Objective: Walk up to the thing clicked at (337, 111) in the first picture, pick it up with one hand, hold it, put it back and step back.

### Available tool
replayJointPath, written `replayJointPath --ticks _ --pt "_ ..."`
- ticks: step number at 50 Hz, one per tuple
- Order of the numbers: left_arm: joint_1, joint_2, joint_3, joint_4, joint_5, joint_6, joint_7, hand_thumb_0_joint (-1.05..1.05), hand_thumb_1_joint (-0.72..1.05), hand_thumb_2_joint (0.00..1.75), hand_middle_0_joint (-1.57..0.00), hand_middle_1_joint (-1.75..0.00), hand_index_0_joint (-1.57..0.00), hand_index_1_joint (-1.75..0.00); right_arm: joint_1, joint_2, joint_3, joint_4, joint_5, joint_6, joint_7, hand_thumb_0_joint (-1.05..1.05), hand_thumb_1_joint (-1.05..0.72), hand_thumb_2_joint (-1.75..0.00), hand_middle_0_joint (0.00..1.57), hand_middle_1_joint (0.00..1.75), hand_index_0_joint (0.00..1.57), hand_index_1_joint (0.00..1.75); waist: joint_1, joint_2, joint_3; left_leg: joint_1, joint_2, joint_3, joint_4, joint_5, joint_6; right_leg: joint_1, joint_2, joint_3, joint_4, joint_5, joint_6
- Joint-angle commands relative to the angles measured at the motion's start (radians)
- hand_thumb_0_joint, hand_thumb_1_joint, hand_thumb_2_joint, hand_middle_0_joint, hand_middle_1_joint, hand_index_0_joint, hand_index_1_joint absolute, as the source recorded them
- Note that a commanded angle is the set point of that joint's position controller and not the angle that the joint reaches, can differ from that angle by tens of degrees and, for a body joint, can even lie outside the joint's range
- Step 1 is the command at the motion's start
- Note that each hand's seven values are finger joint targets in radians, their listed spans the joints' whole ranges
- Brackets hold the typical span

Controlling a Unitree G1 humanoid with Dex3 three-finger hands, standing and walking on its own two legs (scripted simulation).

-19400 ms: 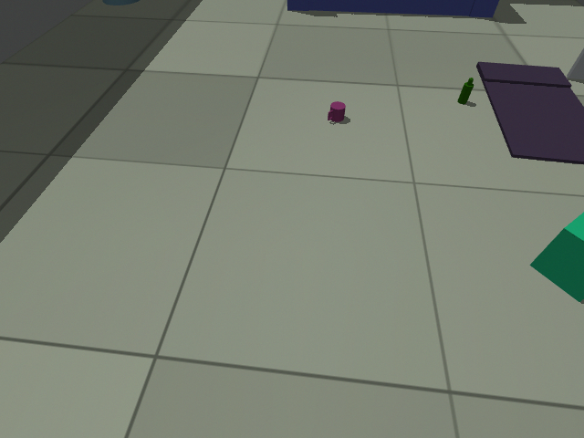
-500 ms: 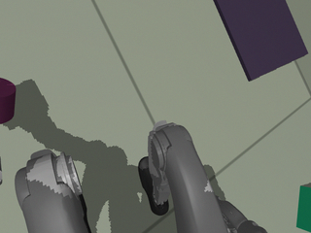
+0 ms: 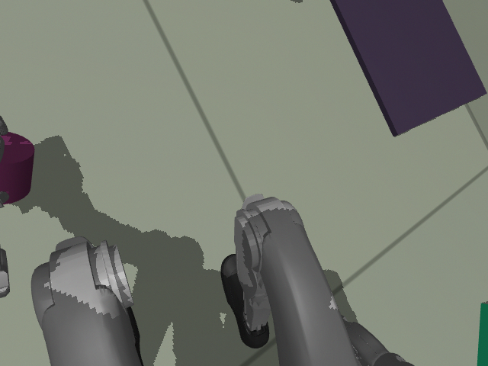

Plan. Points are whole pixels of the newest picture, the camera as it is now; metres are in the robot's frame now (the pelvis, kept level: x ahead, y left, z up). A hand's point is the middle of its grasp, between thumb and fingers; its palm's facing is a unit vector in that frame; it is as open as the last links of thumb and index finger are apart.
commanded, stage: go down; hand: left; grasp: from above
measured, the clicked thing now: out of the picture +0.44 +0.32 -0.23
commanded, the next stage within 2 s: none
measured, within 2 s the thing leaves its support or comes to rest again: neither
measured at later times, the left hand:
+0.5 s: hand out of the picture +0.41 +0.34 -0.08, palm faces -0.36 -0.06 -0.93, open 13.9 cm
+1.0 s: hand out of the picture +0.39 +0.35 +0.07, palm faces -0.39 -0.08 -0.92, open 14.1 cm
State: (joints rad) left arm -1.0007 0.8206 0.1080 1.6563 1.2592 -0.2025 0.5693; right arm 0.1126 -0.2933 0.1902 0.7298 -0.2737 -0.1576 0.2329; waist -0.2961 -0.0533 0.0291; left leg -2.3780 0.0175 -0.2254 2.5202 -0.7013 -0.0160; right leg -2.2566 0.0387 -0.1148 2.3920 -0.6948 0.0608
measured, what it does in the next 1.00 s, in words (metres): rises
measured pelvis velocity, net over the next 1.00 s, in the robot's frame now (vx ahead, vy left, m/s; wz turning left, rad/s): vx -0.01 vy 0.00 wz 0.13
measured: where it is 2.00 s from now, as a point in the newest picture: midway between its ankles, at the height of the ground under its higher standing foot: (192, 340)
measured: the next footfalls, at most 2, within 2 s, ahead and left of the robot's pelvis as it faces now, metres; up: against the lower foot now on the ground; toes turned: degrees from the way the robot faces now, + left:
none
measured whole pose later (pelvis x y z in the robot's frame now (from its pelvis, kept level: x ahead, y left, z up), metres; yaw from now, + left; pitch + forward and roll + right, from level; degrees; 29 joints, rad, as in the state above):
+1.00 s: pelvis -0.01 +0.00 +0.15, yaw +7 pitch +32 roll -7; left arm -0.72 0.66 -0.03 0.92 1.08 -0.10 0.08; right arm 0.19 -0.28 -0.01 0.66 -0.03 0.03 0.05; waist -0.11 0.04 -0.17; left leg -1.95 0.02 -0.10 2.00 -0.62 0.00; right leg -1.87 -0.01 -0.05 1.94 -0.64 0.04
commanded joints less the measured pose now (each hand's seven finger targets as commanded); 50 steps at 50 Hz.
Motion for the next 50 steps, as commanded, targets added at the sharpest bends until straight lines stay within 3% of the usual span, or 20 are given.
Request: replayJointPath --ticks 1,2,5,9,11,13,14,15,16,17,19,20,21,23,26,30,33,41,43,50 --pt "-0.203 0.170 0.003 -0.046 0.007 0.015 0.012 0.00 -0.47 1.12 -0.08 -1.34 -0.10 -1.31 0.189 -0.293 -0.096 0.000 0.010 0.001 -0.007 0.00 -0.94 -0.91 0.20 0.30 0.20 0.30 -0.028 0.355 -0.584 0.466 -0.005 0.121 -0.255 0.174 0.030 0.282 0.042 -0.112 -0.211 0.227 -0.093" --pt "-0.193 0.190 0.024 -0.082 0.005 0.013 0.014 0.00 -0.47 1.09 -0.08 -1.26 -0.09 -1.23 0.190 -0.292 -0.101 0.005 0.013 0.005 -0.008 0.00 -0.93 -0.91 0.20 0.30 0.20 0.30 -0.002 0.366 -0.621 0.484 -0.005 0.119 -0.267 0.180 0.028 0.290 0.044 -0.111 -0.214 0.225 -0.094" --pt "-0.212 0.227 0.056 -0.168 0.008 0.016 0.009 0.00 -0.50 1.09 -0.07 -1.21 -0.08 -1.20 0.195 -0.295 -0.120 0.006 0.023 0.014 -0.009 0.00 -0.93 -0.91 0.20 0.30 0.20 0.30 0.030 0.432 -0.704 0.537 -0.008 0.124 -0.278 0.208 0.021 0.302 0.038 -0.105 -0.202 0.242 -0.102" --pt "-0.187 0.204 0.069 -0.288 0.008 0.018 -0.008 0.00 -0.51 1.05 -0.06 -1.18 -0.07 -1.17 0.199 -0.290 -0.153 -0.003 0.035 0.028 -0.013 0.00 -0.93 -0.91 0.20 0.30 0.20 0.30 0.034 0.464 -0.714 0.560 -0.010 0.136 -0.290 0.198 0.015 0.275 0.031 -0.098 -0.212 0.224 -0.111" --pt "-0.140 0.209 0.094 -0.409 -0.005 0.028 -0.015 0.00 -0.52 1.07 -0.06 -1.15 -0.06 -1.15 0.210 -0.294 -0.193 -0.001 0.059 0.038 -0.017 0.00 -0.92 -0.91 0.20 0.30 0.20 0.30 0.074 0.514 -0.793 0.631 -0.011 0.143 -0.325 0.217 0.008 0.289 0.025 -0.085 -0.219 0.236 -0.116" --pt "-0.141 0.126 0.051 -0.544 -0.040 0.042 -0.026 0.00 -0.53 1.02 -0.05 -1.11 -0.06 -1.11 0.201 -0.286 -0.220 -0.023 0.080 0.042 -0.014 0.00 -0.92 -0.90 0.20 0.30 0.20 0.30 0.077 0.514 -0.844 0.659 -0.009 0.155 -0.342 0.233 0.009 0.302 0.021 -0.073 -0.244 0.258 -0.114" --pt "-0.124 0.173 0.089 -0.581 -0.051 0.055 -0.027 0.00 -0.53 1.00 -0.05 -1.10 -0.06 -1.09 0.221 -0.286 -0.239 -0.006 0.097 0.047 -0.016 0.00 -0.92 -0.90 0.20 0.30 0.20 0.30 0.090 0.510 -0.882 0.681 -0.008 0.161 -0.354 0.250 0.011 0.328 0.019 -0.063 -0.251 0.281 -0.112" --pt "-0.147 0.101 0.027 -0.649 -0.073 0.063 -0.044 0.00 -0.54 1.00 -0.05 -1.08 -0.05 -1.08 0.201 -0.267 -0.243 -0.037 0.113 0.047 -0.016 0.00 -0.92 -0.91 0.20 0.30 0.20 0.30 0.091 0.483 -0.886 0.677 -0.005 0.170 -0.356 0.247 0.017 0.335 0.021 -0.050 -0.280 0.284 -0.112" --pt "-0.160 0.073 0.000 -0.675 -0.092 0.072 -0.065 0.00 -0.55 1.01 -0.05 -1.07 -0.04 -1.07 0.222 -0.262 -0.252 -0.014 0.126 0.053 -0.017 0.00 -0.92 -0.91 0.20 0.30 0.20 0.30 0.090 0.476 -0.900 0.684 -0.007 0.174 -0.372 0.250 0.019 0.333 0.019 -0.045 -0.297 0.285 -0.112" --pt "-0.151 0.125 0.031 -0.683 -0.090 0.083 -0.078 0.00 -0.54 1.00 -0.05 -1.09 -0.05 -1.08 0.235 -0.267 -0.263 -0.014 0.136 0.059 -0.021 0.00 -0.92 -0.91 0.20 0.30 0.20 0.30 0.099 0.466 -0.897 0.675 -0.008 0.178 -0.385 0.246 0.024 0.358 0.018 -0.034 -0.314 0.284 -0.108" --pt "-0.143 0.107 -0.002 -0.672 -0.100 0.109 -0.125 0.00 -0.56 1.02 -0.05 -1.06 -0.04 -1.07 0.251 -0.250 -0.276 -0.001 0.154 0.075 -0.028 0.00 -0.93 -0.91 0.20 0.30 0.20 0.30 0.108 0.405 -0.895 0.675 -0.005 0.185 -0.400 0.242 0.034 0.383 0.022 -0.016 -0.352 0.279 -0.105" --pt "-0.144 0.158 0.028 -0.653 -0.087 0.119 -0.144 0.00 -0.56 1.06 -0.06 -1.08 -0.05 -1.09 0.255 -0.251 -0.282 -0.002 0.157 0.087 -0.034 0.00 -0.93 -0.91 0.20 0.30 0.20 0.30 0.116 0.379 -0.884 0.649 -0.007 0.188 -0.409 0.219 0.040 0.407 0.024 -0.004 -0.372 0.253 -0.105" --pt "-0.119 0.140 0.032 -0.612 -0.098 0.130 -0.169 0.00 -0.55 1.09 -0.07 -1.09 -0.05 -1.11 0.263 -0.252 -0.288 -0.004 0.160 0.098 -0.043 0.00 -0.93 -0.91 0.20 0.30 0.20 0.30 0.108 0.324 -0.852 0.625 -0.009 0.189 -0.413 0.208 0.045 0.415 0.021 -0.001 -0.393 0.243 -0.101" --pt "-0.142 0.000 -0.072 -0.671 -0.136 0.134 -0.229 0.00 -0.55 1.05 -0.06 -1.11 -0.06 -1.11 0.256 -0.218 -0.282 -0.028 0.170 0.111 -0.051 0.00 -0.93 -0.91 0.20 0.30 0.20 0.30 0.100 0.295 -0.822 0.621 -0.017 0.192 -0.451 0.180 0.047 0.442 0.018 0.007 -0.442 0.206 -0.104" --pt "-0.058 0.047 -0.051 -0.687 -0.172 0.151 -0.297 0.00 -0.55 1.00 -0.05 -1.10 -0.05 -1.10 0.244 -0.227 -0.289 -0.051 0.198 0.130 -0.078 0.00 -0.93 -0.91 0.20 0.30 0.20 0.30 0.140 0.229 -0.794 0.658 -0.020 0.185 -0.521 0.162 0.049 0.485 0.017 0.009 -0.499 0.171 -0.106" --pt "-0.028 0.023 -0.084 -0.676 -0.191 0.156 -0.384 0.00 -0.53 0.98 -0.05 -1.13 -0.06 -1.12 0.234 -0.203 -0.280 -0.082 0.216 0.157 -0.109 0.00 -0.93 -0.91 0.20 0.30 0.20 0.30 0.129 0.132 -0.752 0.631 -0.024 0.194 -0.564 0.165 0.058 0.586 0.017 0.029 -0.564 0.169 -0.095" --pt "-0.019 0.050 -0.073 -0.709 -0.207 0.149 -0.422 0.00 -0.53 0.97 -0.05 -1.13 -0.07 -1.12 0.219 -0.201 -0.269 -0.102 0.226 0.167 -0.134 0.00 -0.93 -0.91 0.20 0.30 0.20 0.30 0.148 0.123 -0.708 0.642 -0.028 0.194 -0.607 0.153 0.055 0.602 0.010 0.038 -0.606 0.142 -0.101" --pt "-0.089 0.102 -0.055 -0.856 -0.173 0.096 -0.449 0.00 -0.54 0.97 -0.05 -1.11 -0.06 -1.10 0.204 -0.192 -0.267 -0.130 0.239 0.175 -0.172 0.00 -0.93 -0.91 0.20 0.30 0.20 0.30 0.164 0.249 -0.762 0.813 -0.019 0.173 -0.730 0.101 0.039 0.592 0.004 0.036 -0.640 0.113 -0.104" --pt "-0.137 0.120 -0.048 -0.942 -0.173 0.088 -0.446 0.00 -0.54 0.97 -0.05 -1.11 -0.06 -1.10 0.216 -0.187 -0.271 -0.127 0.244 0.176 -0.180 0.00 -0.93 -0.91 0.20 0.30 0.20 0.30 0.173 0.305 -0.838 0.885 -0.012 0.163 -0.772 0.096 0.036 0.627 0.001 0.037 -0.648 0.134 -0.097" --pt "-0.076 0.076 -0.079 -0.902 -0.194 0.108 -0.460 0.00 -0.57 0.98 -0.05 -1.08 -0.05 -1.08 0.217 -0.181 -0.271 -0.111 0.257 0.174 -0.207 0.00 -0.92 -0.91 0.20 0.30 0.20 0.30 0.154 0.287 -0.780 0.979 -0.007 0.133 -0.876 0.086 0.030 0.670 0.000 0.023 -0.720 0.141 -0.093"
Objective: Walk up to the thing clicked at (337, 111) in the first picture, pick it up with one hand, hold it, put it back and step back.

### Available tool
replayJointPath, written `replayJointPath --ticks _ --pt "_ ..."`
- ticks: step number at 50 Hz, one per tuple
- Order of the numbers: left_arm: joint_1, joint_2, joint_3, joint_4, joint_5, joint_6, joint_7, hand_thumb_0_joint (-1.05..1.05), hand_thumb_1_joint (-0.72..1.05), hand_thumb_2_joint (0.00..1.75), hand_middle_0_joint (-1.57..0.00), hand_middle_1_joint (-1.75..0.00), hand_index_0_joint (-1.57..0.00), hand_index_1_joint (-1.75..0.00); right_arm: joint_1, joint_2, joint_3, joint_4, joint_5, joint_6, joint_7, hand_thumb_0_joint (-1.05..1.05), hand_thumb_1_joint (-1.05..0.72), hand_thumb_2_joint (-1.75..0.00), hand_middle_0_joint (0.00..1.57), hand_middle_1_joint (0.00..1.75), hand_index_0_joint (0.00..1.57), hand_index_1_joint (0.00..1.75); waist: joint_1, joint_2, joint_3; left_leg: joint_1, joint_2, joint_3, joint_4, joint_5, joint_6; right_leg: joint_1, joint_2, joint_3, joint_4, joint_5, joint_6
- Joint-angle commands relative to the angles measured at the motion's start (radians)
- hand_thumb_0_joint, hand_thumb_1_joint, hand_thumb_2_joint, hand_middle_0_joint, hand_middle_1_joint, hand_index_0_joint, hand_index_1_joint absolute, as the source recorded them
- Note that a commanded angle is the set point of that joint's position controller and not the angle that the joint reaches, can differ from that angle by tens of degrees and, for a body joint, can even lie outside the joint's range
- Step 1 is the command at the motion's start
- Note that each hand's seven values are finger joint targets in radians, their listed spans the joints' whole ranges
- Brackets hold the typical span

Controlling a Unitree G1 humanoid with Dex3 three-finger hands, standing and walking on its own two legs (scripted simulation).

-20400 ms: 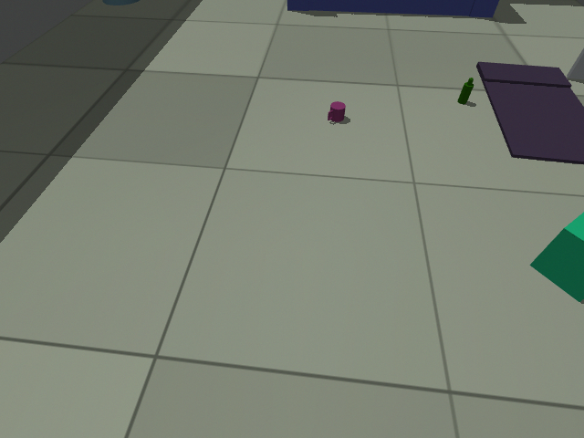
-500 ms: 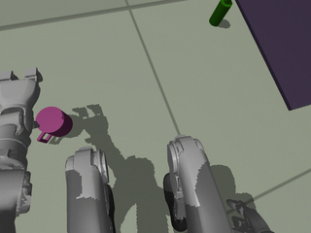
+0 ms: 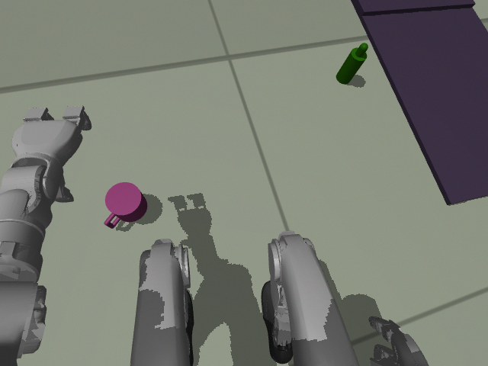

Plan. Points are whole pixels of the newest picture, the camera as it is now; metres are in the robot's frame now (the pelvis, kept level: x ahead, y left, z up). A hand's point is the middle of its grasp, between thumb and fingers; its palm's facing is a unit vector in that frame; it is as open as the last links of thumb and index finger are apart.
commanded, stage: go down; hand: left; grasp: from above
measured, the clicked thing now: (123, 207) +0.45 +0.28 -0.41
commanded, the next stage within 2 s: approach in 1.80 s
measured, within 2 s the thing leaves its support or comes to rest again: neither
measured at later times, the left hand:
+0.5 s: hand (36, 151) +0.44 +0.30 -0.01, palm faces -0.41 -0.02 -0.91, open 14.0 cm
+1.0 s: hand (21, 143) +0.43 +0.31 +0.02, palm faces -0.43 -0.03 -0.90, open 13.9 cm
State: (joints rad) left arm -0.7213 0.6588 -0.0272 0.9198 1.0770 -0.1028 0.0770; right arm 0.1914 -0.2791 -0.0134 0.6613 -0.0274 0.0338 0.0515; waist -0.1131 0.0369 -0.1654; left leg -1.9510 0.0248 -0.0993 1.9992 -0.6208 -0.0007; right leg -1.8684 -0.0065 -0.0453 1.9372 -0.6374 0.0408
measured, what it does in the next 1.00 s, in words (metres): rises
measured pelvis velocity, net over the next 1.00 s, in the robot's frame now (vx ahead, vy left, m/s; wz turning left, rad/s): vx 0.03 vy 0.01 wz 0.02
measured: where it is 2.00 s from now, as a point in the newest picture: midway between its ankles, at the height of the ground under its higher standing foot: (230, 340)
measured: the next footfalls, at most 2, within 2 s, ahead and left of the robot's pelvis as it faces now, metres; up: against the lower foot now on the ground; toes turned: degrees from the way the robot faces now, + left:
none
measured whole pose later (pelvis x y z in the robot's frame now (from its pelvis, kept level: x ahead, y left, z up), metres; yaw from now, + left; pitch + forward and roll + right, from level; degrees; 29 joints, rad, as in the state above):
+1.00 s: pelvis +0.03 +0.01 +0.11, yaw +1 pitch +30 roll -6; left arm -0.64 0.60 -0.02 1.00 1.11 -0.12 0.15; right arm 0.21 -0.24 -0.03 0.71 -0.01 0.02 0.02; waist -0.11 0.04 -0.18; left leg -1.58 0.04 -0.06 1.64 -0.59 0.02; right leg -1.51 0.00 -0.03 1.57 -0.59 0.05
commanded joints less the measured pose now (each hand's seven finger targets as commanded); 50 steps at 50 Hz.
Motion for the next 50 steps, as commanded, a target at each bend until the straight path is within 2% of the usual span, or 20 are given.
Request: replayJointPath --ticks 1,3,6,9,11,12,17,24,26,32,33,36,37,38,40,41,44,46,47,50 --pt "-0.333 0.242 0.059 -0.137 -0.011 0.016 0.028 0.00 -0.56 0.98 -0.05 -1.09 -0.05 -1.08 0.139 -0.194 -0.067 -0.039 0.014 -0.017 -0.027 0.00 -0.92 -0.91 0.20 0.30 0.20 0.30 -0.021 0.173 -0.577 0.559 -0.014 0.008 -0.360 0.025 0.017 0.296 0.045 -0.045 -0.275 0.095 -0.074" --pt "-0.313 0.219 0.046 -0.125 -0.017 0.021 0.015 0.00 -0.55 0.97 -0.05 -1.09 -0.06 -1.08 0.141 -0.190 -0.065 -0.039 0.018 -0.016 -0.031 0.00 -0.91 -0.90 0.20 0.30 0.20 0.30 -0.022 0.150 -0.574 0.574 -0.016 0.015 -0.372 0.070 0.019 0.326 0.042 -0.042 -0.301 0.123 -0.075" --pt "-0.291 0.216 0.045 -0.109 -0.025 0.023 0.001 0.00 -0.54 0.96 -0.05 -1.09 -0.06 -1.08 0.139 -0.185 -0.060 -0.036 0.022 -0.019 -0.037 0.00 -0.91 -0.90 0.20 0.30 0.20 0.30 -0.018 0.138 -0.542 0.589 -0.013 0.012 -0.405 0.067 0.021 0.352 0.040 -0.039 -0.330 0.122 -0.074" --pt "-0.276 0.234 0.053 -0.104 -0.020 0.008 -0.007 0.00 -0.52 0.93 -0.05 -1.12 -0.07 -1.09 0.137 -0.172 -0.054 -0.038 0.022 -0.023 -0.040 0.00 -0.92 -0.90 0.20 0.30 0.20 0.30 -0.017 0.100 -0.532 0.570 -0.019 0.041 -0.391 0.096 0.030 0.399 0.041 -0.025 -0.371 0.132 -0.074" --pt "-0.295 0.251 0.070 -0.126 -0.014 -0.009 -0.001 0.00 -0.52 0.93 -0.05 -1.12 -0.07 -1.09 0.135 -0.168 -0.051 -0.039 0.023 -0.028 -0.040 0.00 -0.92 -0.91 0.20 0.30 0.20 0.30 -0.016 0.113 -0.543 0.569 -0.022 0.050 -0.395 0.111 0.031 0.413 0.039 -0.019 -0.375 0.144 -0.074" --pt "-0.289 0.252 0.078 -0.136 -0.011 -0.017 0.005 0.00 -0.52 0.93 -0.05 -1.11 -0.07 -1.09 0.136 -0.166 -0.052 -0.041 0.022 -0.030 -0.042 0.00 -0.92 -0.90 0.20 0.30 0.20 0.30 -0.003 0.123 -0.563 0.595 -0.022 0.048 -0.406 0.126 0.028 0.419 0.038 -0.021 -0.373 0.155 -0.076" --pt "-0.298 0.252 0.090 -0.158 0.013 -0.047 0.035 0.00 -0.50 0.92 -0.04 -1.12 -0.07 -1.09 0.134 -0.169 -0.059 -0.036 0.020 -0.036 -0.046 0.00 -0.91 -0.90 0.20 0.30 0.20 0.30 -0.007 0.178 -0.578 0.676 -0.012 0.024 -0.459 0.123 0.016 0.405 0.039 -0.029 -0.381 0.155 -0.078" --pt "-0.304 0.222 0.078 -0.128 0.015 -0.017 0.086 0.00 -0.49 0.92 -0.05 -1.12 -0.08 -1.09 0.141 -0.173 -0.075 -0.010 0.022 -0.034 -0.043 0.00 -0.91 -0.90 0.20 0.30 0.20 0.30 -0.014 0.158 -0.580 0.760 -0.009 0.015 -0.525 0.122 0.012 0.460 0.039 -0.028 -0.456 0.148 -0.077" --pt "-0.309 0.212 0.067 -0.106 0.009 -0.007 0.088 0.00 -0.49 0.92 -0.05 -1.13 -0.08 -1.09 0.141 -0.167 -0.075 -0.004 0.022 -0.033 -0.044 0.00 -0.91 -0.90 0.20 0.30 0.20 0.30 -0.024 0.142 -0.548 0.752 -0.008 0.023 -0.534 0.106 0.015 0.477 0.039 -0.024 -0.485 0.135 -0.074" --pt "-0.291 0.206 0.058 -0.068 0.011 0.005 0.086 0.00 -0.50 0.93 -0.05 -1.12 -0.08 -1.09 0.130 -0.162 -0.071 -0.002 0.027 -0.030 -0.045 0.00 -0.91 -0.90 0.20 0.30 0.20 0.30 -0.016 0.126 -0.525 0.770 -0.007 0.031 -0.564 0.117 0.017 0.519 0.042 -0.021 -0.520 0.143 -0.076" --pt "-0.287 0.188 0.051 -0.064 0.012 0.003 0.086 0.00 -0.51 0.93 -0.05 -1.12 -0.08 -1.09 0.132 -0.160 -0.072 0.000 0.026 -0.030 -0.046 0.00 -0.91 -0.90 0.20 0.30 0.20 0.30 -0.019 0.128 -0.530 0.768 -0.009 0.039 -0.559 0.134 0.018 0.524 0.043 -0.019 -0.523 0.158 -0.077" --pt "-0.255 0.202 0.064 -0.050 0.020 -0.006 0.084 0.00 -0.50 0.92 -0.05 -1.12 -0.08 -1.09 0.135 -0.159 -0.069 0.000 0.024 -0.031 -0.045 0.00 -0.91 -0.90 0.20 0.30 0.20 0.30 -0.008 0.125 -0.537 0.775 -0.008 0.041 -0.555 0.193 0.019 0.538 0.044 -0.022 -0.513 0.200 -0.078" --pt "-0.251 0.221 0.075 -0.056 0.024 -0.009 0.087 0.00 -0.50 0.92 -0.05 -1.12 -0.08 -1.09 0.133 -0.156 -0.070 -0.005 0.026 -0.030 -0.045 0.00 -0.91 -0.90 0.20 0.30 0.20 0.30 0.000 0.120 -0.542 0.782 -0.010 0.044 -0.562 0.194 0.019 0.551 0.043 -0.019 -0.524 0.199 -0.078" --pt "-0.254 0.208 0.064 -0.062 0.025 -0.015 0.086 0.00 -0.51 0.92 -0.05 -1.12 -0.08 -1.09 0.135 -0.151 -0.068 -0.011 0.027 -0.029 -0.045 0.00 -0.91 -0.90 0.20 0.30 0.20 0.30 -0.011 0.132 -0.527 0.769 -0.012 0.053 -0.563 0.188 0.020 0.561 0.045 -0.015 -0.533 0.200 -0.078" --pt "-0.236 0.221 0.083 -0.065 0.024 -0.020 0.092 0.00 -0.50 0.91 -0.05 -1.12 -0.08 -1.09 0.131 -0.153 -0.069 -0.011 0.025 -0.029 -0.044 0.00 -0.91 -0.90 0.20 0.30 0.20 0.30 0.003 0.136 -0.526 0.784 -0.010 0.047 -0.577 0.194 0.017 0.566 0.043 -0.017 -0.533 0.198 -0.079" --pt "-0.238 0.199 0.073 -0.072 0.023 -0.021 0.095 0.00 -0.50 0.92 -0.05 -1.12 -0.08 -1.09 0.134 -0.150 -0.071 -0.014 0.024 -0.028 -0.044 0.00 -0.91 -0.90 0.20 0.30 0.20 0.30 -0.002 0.130 -0.533 0.791 -0.010 0.051 -0.575 0.202 0.020 0.567 0.045 -0.016 -0.541 0.208 -0.078" --pt "-0.239 0.220 0.092 -0.084 0.026 -0.024 0.108 0.00 -0.49 0.91 -0.05 -1.12 -0.08 -1.09 0.136 -0.153 -0.074 -0.012 0.025 -0.027 -0.044 0.00 -0.91 -0.90 0.20 0.30 0.20 0.30 0.005 0.150 -0.541 0.828 -0.005 0.037 -0.598 0.206 0.015 0.570 0.044 -0.020 -0.540 0.205 -0.079" --pt "-0.257 0.197 0.079 -0.089 0.026 -0.022 0.115 0.00 -0.51 0.93 -0.05 -1.11 -0.07 -1.08 0.143 -0.152 -0.076 -0.007 0.023 -0.027 -0.044 0.00 -0.91 -0.90 0.20 0.30 0.20 0.30 -0.012 0.155 -0.544 0.839 -0.003 0.036 -0.597 0.222 0.015 0.563 0.046 -0.021 -0.546 0.214 -0.079" --pt "-0.255 0.211 0.090 -0.091 0.027 -0.022 0.118 0.00 -0.49 0.91 -0.05 -1.11 -0.08 -1.08 0.143 -0.155 -0.077 -0.006 0.023 -0.027 -0.044 0.00 -0.91 -0.90 0.20 0.30 0.20 0.30 0.000 0.151 -0.548 0.850 -0.002 0.028 -0.607 0.223 0.014 0.566 0.045 -0.023 -0.545 0.213 -0.080" --pt "-0.248 0.194 0.079 -0.081 0.027 -0.016 0.122 0.00 -0.50 0.93 -0.05 -1.11 -0.07 -1.08 0.152 -0.152 -0.079 0.002 0.022 -0.027 -0.043 0.00 -0.91 -0.90 0.20 0.30 0.20 0.30 -0.009 0.141 -0.555 0.864 -0.001 0.033 -0.606 0.248 0.017 0.584 0.047 -0.023 -0.559 0.231 -0.078"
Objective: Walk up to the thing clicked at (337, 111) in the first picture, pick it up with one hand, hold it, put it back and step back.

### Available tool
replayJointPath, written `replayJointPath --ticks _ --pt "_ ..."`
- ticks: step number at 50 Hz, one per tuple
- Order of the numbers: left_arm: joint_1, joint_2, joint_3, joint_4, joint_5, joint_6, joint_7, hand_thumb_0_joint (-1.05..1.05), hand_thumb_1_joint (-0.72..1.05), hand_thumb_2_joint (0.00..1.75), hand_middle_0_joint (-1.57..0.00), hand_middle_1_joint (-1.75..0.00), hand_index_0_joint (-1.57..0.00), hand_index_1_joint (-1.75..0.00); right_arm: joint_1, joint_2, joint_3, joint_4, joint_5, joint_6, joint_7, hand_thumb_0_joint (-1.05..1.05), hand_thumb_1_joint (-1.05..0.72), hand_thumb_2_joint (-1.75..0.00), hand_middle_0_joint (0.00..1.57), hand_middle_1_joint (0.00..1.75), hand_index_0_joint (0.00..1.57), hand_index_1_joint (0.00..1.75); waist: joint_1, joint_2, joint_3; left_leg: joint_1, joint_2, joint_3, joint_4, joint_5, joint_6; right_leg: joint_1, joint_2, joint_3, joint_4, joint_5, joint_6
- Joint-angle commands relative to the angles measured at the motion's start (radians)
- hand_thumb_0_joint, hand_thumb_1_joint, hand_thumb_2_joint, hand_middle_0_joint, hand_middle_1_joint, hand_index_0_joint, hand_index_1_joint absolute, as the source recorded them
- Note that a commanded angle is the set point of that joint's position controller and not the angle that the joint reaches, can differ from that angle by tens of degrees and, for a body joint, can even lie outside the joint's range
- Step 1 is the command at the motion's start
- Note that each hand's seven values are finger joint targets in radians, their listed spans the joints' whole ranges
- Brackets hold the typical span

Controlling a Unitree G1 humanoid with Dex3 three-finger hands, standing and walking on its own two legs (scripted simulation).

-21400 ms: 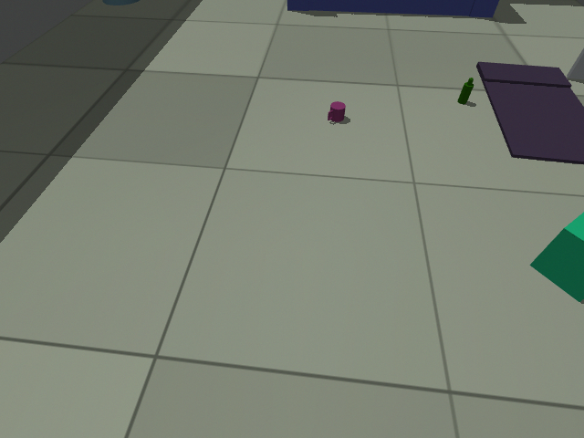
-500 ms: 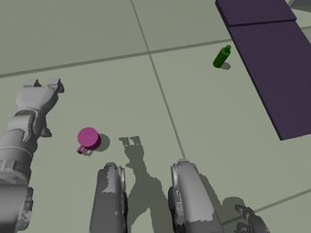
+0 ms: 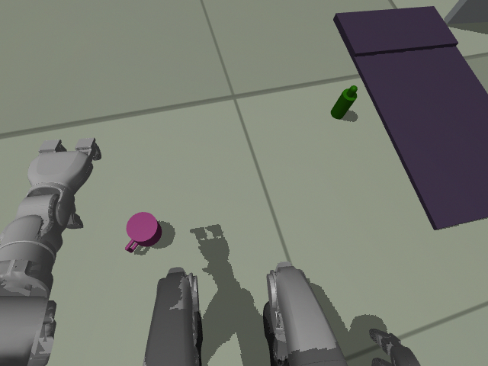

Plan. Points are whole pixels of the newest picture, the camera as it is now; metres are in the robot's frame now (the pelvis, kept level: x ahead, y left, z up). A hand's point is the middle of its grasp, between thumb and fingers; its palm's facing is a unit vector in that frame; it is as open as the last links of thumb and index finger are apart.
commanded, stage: go down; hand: left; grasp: from above
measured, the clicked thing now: (141, 234) +0.43 +0.26 -0.52
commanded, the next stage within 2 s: approach in 0.80 s
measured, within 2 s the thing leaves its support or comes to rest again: neither
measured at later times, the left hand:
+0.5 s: hand (66, 187) +0.42 +0.29 -0.07, palm faces -0.43 -0.03 -0.90, open 14.0 cm
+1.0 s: hand (66, 188) +0.42 +0.30 -0.08, palm faces -0.43 -0.02 -0.90, open 14.2 cm
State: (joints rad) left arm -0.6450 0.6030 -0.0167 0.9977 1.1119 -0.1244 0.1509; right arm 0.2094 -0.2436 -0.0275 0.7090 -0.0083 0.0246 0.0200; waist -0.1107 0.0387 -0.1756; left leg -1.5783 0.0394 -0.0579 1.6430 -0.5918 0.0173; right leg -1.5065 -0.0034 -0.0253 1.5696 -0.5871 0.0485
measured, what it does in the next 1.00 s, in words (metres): stands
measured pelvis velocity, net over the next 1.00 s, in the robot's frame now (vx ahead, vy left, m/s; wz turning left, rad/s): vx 0.01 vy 0.00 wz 0.00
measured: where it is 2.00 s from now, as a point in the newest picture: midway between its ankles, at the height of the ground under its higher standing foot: (235, 355)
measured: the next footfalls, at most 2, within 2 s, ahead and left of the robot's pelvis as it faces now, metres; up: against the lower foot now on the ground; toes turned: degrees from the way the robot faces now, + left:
none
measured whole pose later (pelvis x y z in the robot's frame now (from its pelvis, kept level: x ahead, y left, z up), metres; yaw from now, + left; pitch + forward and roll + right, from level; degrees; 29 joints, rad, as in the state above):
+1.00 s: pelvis +0.01 +0.00 +0.02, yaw +0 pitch +30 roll -6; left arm -0.63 0.60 0.00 1.05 1.14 -0.14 0.20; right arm 0.22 -0.24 -0.03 0.71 -0.02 0.03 0.03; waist -0.11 0.04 -0.17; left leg -1.50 0.04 -0.06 1.56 -0.59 0.02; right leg -1.42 0.00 -0.03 1.48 -0.58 0.05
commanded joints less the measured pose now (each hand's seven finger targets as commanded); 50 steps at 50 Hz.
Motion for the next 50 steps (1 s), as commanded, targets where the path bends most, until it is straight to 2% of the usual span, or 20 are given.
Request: replayJointPath --ticks 1,3,5,8,12,13,17,20,22,24,29,30,32,34,39,43,44,45,47,50 --pt "-0.325 0.248 0.066 -0.161 -0.010 0.006 0.048 0.00 -0.51 0.94 -0.05 -1.11 -0.08 -1.09 0.132 -0.186 -0.065 -0.044 0.003 -0.017 -0.012 0.00 -0.91 -0.90 0.20 0.30 0.20 0.30 -0.011 0.135 -0.538 0.490 -0.015 -0.005 -0.249 0.222 0.000 0.230 0.044 -0.041 -0.199 0.185 -0.085" --pt "-0.338 0.270 0.079 -0.158 -0.009 0.005 0.050 0.00 -0.51 0.95 -0.05 -1.10 -0.07 -1.08 0.132 -0.193 -0.068 -0.040 0.003 -0.017 -0.013 0.00 -0.91 -0.90 0.20 0.30 0.20 0.30 -0.004 0.150 -0.542 0.513 -0.013 -0.018 -0.269 0.210 -0.006 0.222 0.042 -0.043 -0.197 0.169 -0.086" --pt "-0.338 0.241 0.059 -0.154 -0.011 0.004 0.049 0.00 -0.51 0.94 -0.05 -1.11 -0.07 -1.08 0.129 -0.190 -0.066 -0.040 0.002 -0.018 -0.015 0.00 -0.91 -0.90 0.20 0.30 0.20 0.30 -0.013 0.151 -0.520 0.507 -0.011 -0.015 -0.270 0.190 -0.004 0.213 0.043 -0.043 -0.207 0.158 -0.086" --pt "-0.318 0.240 0.059 -0.134 -0.008 0.004 0.055 0.00 -0.52 0.95 -0.05 -1.10 -0.07 -1.08 0.125 -0.183 -0.062 -0.043 0.005 -0.017 -0.018 0.00 -0.91 -0.90 0.20 0.30 0.20 0.30 -0.012 0.139 -0.498 0.491 -0.017 -0.007 -0.284 0.159 -0.003 0.237 0.045 -0.038 -0.227 0.143 -0.085" --pt "-0.316 0.270 0.078 -0.137 -0.005 0.004 0.052 0.00 -0.53 0.96 -0.05 -1.10 -0.07 -1.08 0.125 -0.187 -0.064 -0.044 0.004 -0.016 -0.017 0.00 -0.91 -0.90 0.20 0.30 0.20 0.30 0.002 0.141 -0.524 0.521 -0.013 -0.016 -0.287 0.208 -0.005 0.240 0.044 -0.041 -0.218 0.168 -0.087" --pt "-0.311 0.255 0.068 -0.130 -0.004 0.005 0.053 0.00 -0.53 0.97 -0.05 -1.09 -0.07 -1.07 0.128 -0.185 -0.063 -0.044 0.005 -0.014 -0.016 0.00 -0.91 -0.90 0.20 0.30 0.20 0.30 -0.003 0.147 -0.518 0.527 -0.012 -0.013 -0.285 0.226 -0.004 0.242 0.045 -0.040 -0.219 0.182 -0.087" --pt "-0.305 0.242 0.068 -0.123 -0.011 0.005 0.058 0.00 -0.54 0.96 -0.05 -1.08 -0.06 -1.07 0.128 -0.178 -0.060 -0.045 0.003 -0.014 -0.017 0.00 -0.91 -0.90 0.20 0.30 0.20 0.30 -0.009 0.130 -0.495 0.512 -0.014 -0.004 -0.289 0.218 0.000 0.258 0.046 -0.038 -0.242 0.184 -0.084" --pt "-0.311 0.276 0.088 -0.150 -0.008 -0.001 0.058 0.00 -0.54 0.96 -0.05 -1.09 -0.06 -1.08 0.134 -0.181 -0.063 -0.048 0.003 -0.012 -0.017 0.00 -0.91 -0.90 0.20 0.30 0.20 0.30 -0.004 0.136 -0.520 0.520 -0.015 0.001 -0.295 0.214 -0.001 0.287 0.045 -0.033 -0.253 0.182 -0.084" --pt "-0.285 0.261 0.081 -0.136 -0.006 0.000 0.056 0.00 -0.55 0.97 -0.05 -1.08 -0.06 -1.07 0.132 -0.182 -0.065 -0.049 0.004 -0.011 -0.017 0.00 -0.91 -0.90 0.20 0.30 0.20 0.30 0.004 0.129 -0.527 0.539 -0.015 -0.003 -0.300 0.231 -0.001 0.288 0.045 -0.034 -0.252 0.192 -0.086" --pt "-0.308 0.262 0.078 -0.153 -0.007 -0.004 0.055 0.00 -0.54 0.97 -0.05 -1.09 -0.06 -1.07 0.138 -0.179 -0.064 -0.048 0.004 -0.010 -0.019 0.00 -0.91 -0.90 0.20 0.30 0.20 0.30 -0.009 0.131 -0.528 0.533 -0.016 0.007 -0.290 0.238 0.004 0.299 0.049 -0.032 -0.265 0.202 -0.084" --pt "-0.272 0.258 0.087 -0.157 -0.017 0.002 0.063 0.00 -0.55 0.98 -0.05 -1.07 -0.06 -1.07 0.136 -0.181 -0.065 -0.053 0.005 -0.006 -0.019 0.00 -0.91 -0.90 0.20 0.30 0.20 0.30 0.000 0.126 -0.510 0.556 -0.012 -0.002 -0.323 0.225 0.000 0.311 0.047 -0.034 -0.284 0.186 -0.084" --pt "-0.279 0.254 0.081 -0.140 -0.015 0.002 0.063 0.00 -0.55 0.98 -0.05 -1.07 -0.06 -1.06 0.137 -0.180 -0.061 -0.048 0.004 -0.007 -0.019 0.00 -0.91 -0.90 0.20 0.30 0.20 0.30 -0.010 0.134 -0.497 0.550 -0.012 -0.004 -0.320 0.237 -0.002 0.304 0.047 -0.035 -0.275 0.196 -0.084" --pt "-0.253 0.270 0.093 -0.139 -0.007 0.003 0.065 0.00 -0.55 0.98 -0.05 -1.06 -0.06 -1.06 0.143 -0.181 -0.064 -0.047 0.006 -0.006 -0.019 0.00 -0.91 -0.90 0.20 0.30 0.20 0.30 0.006 0.127 -0.520 0.578 -0.010 -0.006 -0.321 0.270 -0.001 0.319 0.050 -0.038 -0.276 0.216 -0.085" --pt "-0.268 0.251 0.077 -0.145 -0.007 -0.001 0.065 0.00 -0.56 0.98 -0.05 -1.06 -0.05 -1.06 0.146 -0.176 -0.063 -0.046 0.005 -0.005 -0.017 0.00 -0.91 -0.90 0.20 0.30 0.20 0.30 -0.006 0.135 -0.510 0.570 -0.011 0.000 -0.316 0.282 0.000 0.319 0.050 -0.035 -0.280 0.226 -0.085" --pt "-0.268 0.234 0.069 -0.109 -0.002 -0.005 0.078 0.00 -0.55 0.98 -0.05 -1.06 -0.06 -1.06 0.147 -0.182 -0.063 -0.037 0.000 -0.008 -0.015 0.00 -0.91 -0.90 0.20 0.30 0.20 0.30 -0.008 0.144 -0.483 0.578 -0.004 -0.012 -0.313 0.315 -0.006 0.276 0.050 -0.041 -0.261 0.231 -0.089" --pt "-0.290 0.235 0.066 -0.087 0.009 -0.010 0.087 0.00 -0.55 0.98 -0.05 -1.07 -0.06 -1.06 0.149 -0.185 -0.064 -0.038 -0.002 -0.009 -0.010 0.00 -0.91 -0.90 0.20 0.30 0.20 0.30 -0.013 0.127 -0.460 0.539 -0.010 -0.006 -0.306 0.270 -0.002 0.268 0.048 -0.037 -0.264 0.210 -0.087" --pt "-0.290 0.246 0.071 -0.084 0.010 -0.010 0.090 0.00 -0.55 0.97 -0.05 -1.07 -0.06 -1.06 0.146 -0.184 -0.062 -0.039 -0.004 -0.011 -0.009 0.00 -0.91 -0.90 0.20 0.30 0.20 0.30 -0.012 0.138 -0.464 0.536 -0.011 -0.004 -0.302 0.260 -0.003 0.266 0.047 -0.036 -0.261 0.204 -0.087" --pt "-0.308 0.249 0.078 -0.107 0.011 -0.012 0.093 0.00 -0.61 1.05 -0.06 -1.04 -0.02 -1.08 0.151 -0.188 -0.065 -0.043 -0.004 -0.011 -0.008 0.00 -0.92 -0.91 0.20 0.30 0.20 0.30 -0.011 0.146 -0.485 0.545 -0.011 -0.009 -0.306 0.253 -0.004 0.263 0.048 -0.037 -0.257 0.197 -0.089" --pt "-0.271 0.280 0.099 -0.100 0.025 -0.009 0.096 0.00 -0.58 1.00 -0.07 -1.04 -0.05 -1.05 0.151 -0.192 -0.066 -0.047 -0.004 -0.007 -0.006 0.00 -0.90 -0.90 0.20 0.30 0.20 0.30 0.000 0.151 -0.510 0.553 -0.014 -0.006 -0.299 0.257 -0.004 0.269 0.048 -0.036 -0.255 0.199 -0.088" --pt "-0.287 0.231 0.068 -0.068 0.020 -0.015 0.092 0.00 -0.58 1.00 -0.07 -1.04 -0.05 -1.05 0.144 -0.186 -0.063 -0.036 -0.008 -0.011 -0.004 0.00 -0.90 -0.90 0.20 0.30 0.20 0.30 -0.020 0.122 -0.490 0.508 -0.012 -0.006 -0.259 0.279 0.001 0.233 0.052 -0.040 -0.228 0.217 -0.086"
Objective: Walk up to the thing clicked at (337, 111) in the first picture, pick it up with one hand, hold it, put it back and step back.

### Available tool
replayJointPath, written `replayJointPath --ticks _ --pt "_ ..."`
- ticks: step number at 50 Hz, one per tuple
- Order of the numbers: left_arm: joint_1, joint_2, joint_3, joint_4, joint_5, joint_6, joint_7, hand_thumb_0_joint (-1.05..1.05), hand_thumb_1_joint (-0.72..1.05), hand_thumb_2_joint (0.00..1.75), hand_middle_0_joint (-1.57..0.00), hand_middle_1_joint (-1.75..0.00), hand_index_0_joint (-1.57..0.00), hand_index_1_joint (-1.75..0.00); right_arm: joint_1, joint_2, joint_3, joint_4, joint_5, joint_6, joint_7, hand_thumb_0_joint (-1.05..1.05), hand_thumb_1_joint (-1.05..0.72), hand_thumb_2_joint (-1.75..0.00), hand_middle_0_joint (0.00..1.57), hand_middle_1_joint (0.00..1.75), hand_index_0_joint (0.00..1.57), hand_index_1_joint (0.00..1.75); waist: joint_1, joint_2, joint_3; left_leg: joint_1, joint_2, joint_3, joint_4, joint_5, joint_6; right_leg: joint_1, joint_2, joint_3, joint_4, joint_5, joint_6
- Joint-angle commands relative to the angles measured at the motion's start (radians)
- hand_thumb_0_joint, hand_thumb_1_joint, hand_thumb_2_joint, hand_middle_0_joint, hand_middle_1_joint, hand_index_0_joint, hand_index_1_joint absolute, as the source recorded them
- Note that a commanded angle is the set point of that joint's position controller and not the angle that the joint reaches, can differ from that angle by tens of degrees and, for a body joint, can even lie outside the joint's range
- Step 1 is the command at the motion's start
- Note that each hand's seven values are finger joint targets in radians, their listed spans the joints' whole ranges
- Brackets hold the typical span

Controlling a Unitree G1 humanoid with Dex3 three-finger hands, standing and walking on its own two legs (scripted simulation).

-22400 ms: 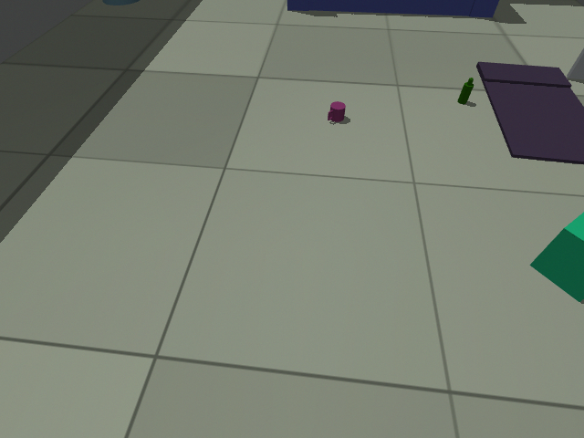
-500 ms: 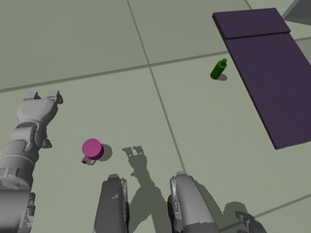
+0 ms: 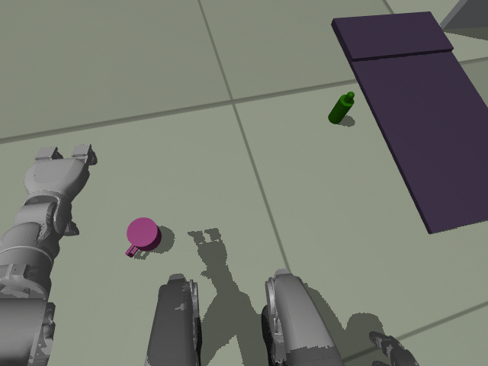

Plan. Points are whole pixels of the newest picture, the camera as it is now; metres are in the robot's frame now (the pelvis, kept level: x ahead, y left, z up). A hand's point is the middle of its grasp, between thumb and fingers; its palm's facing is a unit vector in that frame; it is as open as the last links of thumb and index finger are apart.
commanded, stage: approach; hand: left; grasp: from above
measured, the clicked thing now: (141, 239) +0.42 +0.26 -0.55
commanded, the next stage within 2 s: rest palm in 0.84 s
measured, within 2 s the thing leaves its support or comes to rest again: neither
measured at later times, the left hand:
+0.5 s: hand (128, 230) +0.40 +0.25 -0.34, palm faces -0.44 -0.01 -0.90, open 13.9 cm
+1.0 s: hand (148, 235) +0.42 +0.24 -0.51, palm faces -0.47 -0.10 -0.88, open 13.6 cm
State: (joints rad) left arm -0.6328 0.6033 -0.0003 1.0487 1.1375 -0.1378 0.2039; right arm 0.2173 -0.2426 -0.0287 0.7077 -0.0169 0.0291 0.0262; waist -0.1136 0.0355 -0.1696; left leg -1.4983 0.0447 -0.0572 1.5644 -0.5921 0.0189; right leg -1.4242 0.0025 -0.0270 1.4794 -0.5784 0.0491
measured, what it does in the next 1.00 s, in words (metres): lowers itself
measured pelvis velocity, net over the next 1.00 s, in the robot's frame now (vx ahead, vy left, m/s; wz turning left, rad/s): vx -0.03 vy -0.02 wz -0.11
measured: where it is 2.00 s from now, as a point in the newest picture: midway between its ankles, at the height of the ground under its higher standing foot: (234, 358)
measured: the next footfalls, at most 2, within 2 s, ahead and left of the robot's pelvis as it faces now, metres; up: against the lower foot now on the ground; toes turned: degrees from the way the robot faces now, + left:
none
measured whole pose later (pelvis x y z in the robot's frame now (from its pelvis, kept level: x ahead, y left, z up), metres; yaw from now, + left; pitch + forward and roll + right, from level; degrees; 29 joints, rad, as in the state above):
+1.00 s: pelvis -0.03 -0.02 -0.28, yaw -6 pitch +33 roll -10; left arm -0.93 0.82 0.23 1.62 1.35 -0.26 0.61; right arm 0.14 -0.27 0.10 0.77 -0.24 -0.14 0.19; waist -0.30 -0.07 0.05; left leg -2.38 0.02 -0.19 2.50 -0.71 -0.03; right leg -2.28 0.04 -0.08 2.40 -0.70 0.06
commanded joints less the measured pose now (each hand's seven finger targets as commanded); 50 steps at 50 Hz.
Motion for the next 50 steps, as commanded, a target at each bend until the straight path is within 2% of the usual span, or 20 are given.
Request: replayJointPath --ticks 1,4,9,10,13,16,20,24,27,30,32,34,36,38,40,43,44,45,47,50 --pt "-0.308 0.225 0.044 -0.095 -0.004 -0.003 0.040 0.00 -0.59 1.01 -0.07 -1.03 -0.05 -1.05 0.135 -0.187 -0.062 -0.033 0.001 -0.017 -0.011 0.00 -0.90 -0.90 0.20 0.30 0.20 0.30 -0.027 0.115 -0.487 0.395 -0.019 -0.004 -0.162 0.274 0.003 0.139 0.046 -0.037 -0.126 0.210 -0.085" --pt "-0.260 0.181 0.018 0.035 0.002 -0.008 0.045 0.00 -0.58 0.99 -0.06 -1.05 -0.06 -1.05 0.128 -0.187 -0.054 -0.030 -0.005 -0.025 -0.005 0.00 -0.90 -0.90 0.20 0.30 0.20 0.30 -0.039 0.070 -0.397 0.272 -0.025 -0.001 -0.111 0.227 0.009 0.062 0.043 -0.038 -0.084 0.177 -0.086" --pt "-0.337 0.182 0.011 0.096 0.037 -0.050 0.079 0.00 -0.53 0.95 -0.06 -1.09 -0.07 -1.08 0.110 -0.201 -0.052 -0.026 -0.017 -0.043 0.012 0.00 -0.90 -0.90 0.20 0.30 0.20 0.30 -0.047 0.091 -0.413 0.155 -0.029 -0.020 -0.023 0.167 0.003 -0.076 0.041 -0.052 0.037 0.139 -0.092" --pt "-0.365 0.154 -0.005 0.106 0.045 -0.062 0.089 0.00 -0.54 0.96 -0.06 -1.08 -0.07 -1.07 0.107 -0.201 -0.053 -0.017 -0.021 -0.047 0.015 0.00 -0.90 -0.90 0.20 0.30 0.20 0.30 -0.053 0.096 -0.436 0.149 -0.029 -0.023 0.006 0.180 0.004 -0.116 0.042 -0.054 0.066 0.148 -0.093" --pt "-0.424 0.241 0.039 0.081 0.091 -0.097 0.140 0.00 -0.52 0.93 -0.06 -1.12 -0.08 -1.10 0.109 -0.209 -0.053 -0.012 -0.034 -0.059 0.025 0.00 -0.90 -0.90 0.20 0.30 0.20 0.30 -0.046 0.156 -0.536 0.117 -0.036 -0.014 0.093 0.190 0.001 -0.183 0.042 -0.054 0.147 0.159 -0.092" --pt "-0.475 0.267 0.072 0.048 0.122 -0.123 0.195 0.00 -0.52 0.93 -0.06 -1.12 -0.09 -1.10 0.114 -0.219 -0.054 0.001 -0.056 -0.068 0.043 0.00 -0.90 -0.90 0.20 0.30 0.20 0.30 -0.037 0.252 -0.664 0.174 -0.031 -0.034 0.149 0.261 -0.017 -0.265 0.032 -0.072 0.257 0.194 -0.093" --pt "-0.546 0.246 0.067 0.135 0.151 -0.102 0.268 0.00 -0.52 0.93 -0.07 -1.14 -0.10 -1.12 0.117 -0.222 -0.055 0.026 -0.073 -0.081 0.053 0.00 -0.91 -0.90 0.20 0.30 0.20 0.30 -0.076 0.293 -0.656 0.149 -0.026 -0.036 0.206 0.211 -0.023 -0.379 0.028 -0.090 0.332 0.163 -0.089" --pt "-0.589 0.260 0.096 0.211 0.151 -0.060 0.331 0.00 -0.49 0.92 -0.08 -1.14 -0.11 -1.11 0.121 -0.230 -0.049 0.041 -0.096 -0.099 0.064 0.00 -0.91 -0.90 0.20 0.30 0.20 0.30 -0.086 0.281 -0.675 0.049 -0.036 -0.012 0.279 0.119 -0.017 -0.420 0.024 -0.096 0.380 0.111 -0.089" --pt "-0.616 0.241 0.084 0.342 0.151 -0.036 0.344 0.00 -0.47 0.92 -0.10 -1.12 -0.13 -1.09 0.112 -0.234 -0.037 0.055 -0.114 -0.116 0.076 0.00 -0.90 -0.90 0.20 0.30 0.20 0.30 -0.129 0.227 -0.574 -0.069 -0.036 -0.013 0.339 0.016 -0.009 -0.493 0.016 -0.101 0.419 0.035 -0.084" --pt "-0.656 0.290 0.105 0.373 0.136 -0.040 0.348 0.00 -0.45 0.91 -0.12 -1.10 -0.15 -1.07 0.097 -0.231 -0.020 0.053 -0.128 -0.128 0.084 0.00 -0.90 -0.90 0.20 0.30 0.20 0.30 -0.128 0.202 -0.594 -0.169 -0.048 0.004 0.413 -0.040 0.003 -0.503 0.022 -0.096 0.451 -0.018 -0.083" --pt "-0.672 0.270 0.088 0.426 0.131 -0.047 0.347 0.00 -0.43 0.88 -0.11 -1.12 -0.15 -1.07 0.097 -0.225 -0.006 0.054 -0.140 -0.145 0.094 0.00 -0.90 -0.90 0.20 0.30 0.20 0.30 -0.164 0.164 -0.548 -0.248 -0.051 0.017 0.469 -0.067 0.012 -0.503 0.025 -0.092 0.466 -0.046 -0.077" --pt "-0.731 0.340 0.119 0.415 0.146 -0.068 0.350 0.00 -0.43 0.88 -0.10 -1.12 -0.14 -1.08 0.106 -0.246 0.008 0.052 -0.149 -0.156 0.098 0.00 -0.90 -0.89 0.20 0.30 0.20 0.30 -0.181 0.164 -0.565 -0.271 -0.050 0.018 0.514 -0.045 0.014 -0.499 0.026 -0.095 0.497 -0.030 -0.075" --pt "-0.692 0.418 0.166 0.489 0.159 -0.082 0.360 0.00 -0.44 0.89 -0.09 -1.12 -0.13 -1.08 0.117 -0.263 0.020 0.050 -0.158 -0.163 0.103 0.00 -0.90 -0.89 0.20 0.30 0.20 0.30 -0.177 0.141 -0.522 -0.345 -0.049 0.025 0.561 -0.056 0.021 -0.499 0.030 -0.098 0.524 -0.045 -0.070" --pt "-0.663 0.381 0.145 0.540 0.177 -0.099 0.367 0.00 -0.46 0.90 -0.07 -1.14 -0.11 -1.09 0.105 -0.262 0.035 0.044 -0.170 -0.170 0.114 0.00 -0.90 -0.89 0.20 0.30 0.20 0.30 -0.185 0.159 -0.494 -0.368 -0.048 0.024 0.587 -0.054 0.017 -0.516 0.037 -0.109 0.558 -0.036 -0.073" --pt "-0.640 0.433 0.175 0.569 0.191 -0.112 0.382 0.00 -0.45 0.89 -0.07 -1.15 -0.11 -1.10 0.115 -0.273 0.047 0.050 -0.185 -0.171 0.125 0.00 -0.90 -0.89 0.20 0.30 0.20 0.30 -0.182 0.182 -0.497 -0.365 -0.045 0.020 0.623 -0.006 0.013 -0.506 0.045 -0.117 0.588 0.002 -0.072" --pt "-0.599 0.424 0.160 0.562 0.190 -0.124 0.409 0.00 -0.46 0.89 -0.06 -1.14 -0.11 -1.09 0.111 -0.282 0.062 0.051 -0.201 -0.176 0.138 0.00 -0.90 -0.89 0.20 0.30 0.20 0.30 -0.165 0.258 -0.516 -0.347 -0.042 0.018 0.643 0.040 0.002 -0.497 0.057 -0.134 0.627 0.055 -0.073" --pt "-0.596 0.466 0.191 0.562 0.200 -0.126 0.422 0.00 -0.46 0.90 -0.07 -1.12 -0.11 -1.08 0.118 -0.288 0.063 0.056 -0.212 -0.179 0.145 0.00 -0.90 -0.89 0.20 0.30 0.20 0.30 -0.173 0.265 -0.502 -0.337 -0.037 0.013 0.663 0.055 0.000 -0.502 0.060 -0.144 0.646 0.076 -0.072" --pt "-0.593 0.457 0.187 0.526 0.208 -0.127 0.428 0.00 -0.47 0.91 -0.07 -1.11 -0.10 -1.07 0.120 -0.295 0.063 0.055 -0.216 -0.183 0.150 0.00 -0.90 -0.89 0.20 0.30 0.20 0.30 -0.170 0.296 -0.509 -0.306 -0.039 0.012 0.666 0.077 -0.004 -0.514 0.060 -0.155 0.667 0.097 -0.074" --pt "-0.528 0.516 0.264 0.466 0.200 -0.127 0.458 0.00 -0.46 0.97 -0.08 -1.13 -0.11 -1.10 0.123 -0.293 0.057 0.064 -0.222 -0.179 0.160 0.00 -0.90 -0.90 0.20 0.30 0.20 0.30 -0.146 0.354 -0.556 -0.271 -0.030 0.002 0.674 0.128 -0.015 -0.490 0.067 -0.169 0.704 0.145 -0.076" --pt "-0.460 0.497 0.298 0.323 0.170 -0.104 0.482 0.00 -0.49 0.92 -0.06 -1.05 -0.08 -1.02 0.099 -0.297 0.025 0.059 -0.220 -0.173 0.177 0.00 -0.90 -0.90 0.20 0.30 0.20 0.30 -0.118 0.418 -0.607 -0.201 -0.022 0.004 0.687 0.202 -0.026 -0.488 0.068 -0.177 0.740 0.219 -0.075"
